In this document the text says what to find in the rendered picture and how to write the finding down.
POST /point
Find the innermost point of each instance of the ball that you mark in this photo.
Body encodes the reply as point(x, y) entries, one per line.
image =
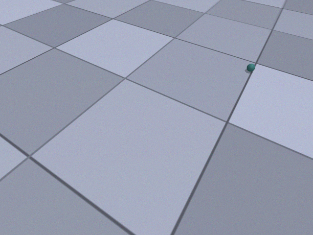
point(251, 67)

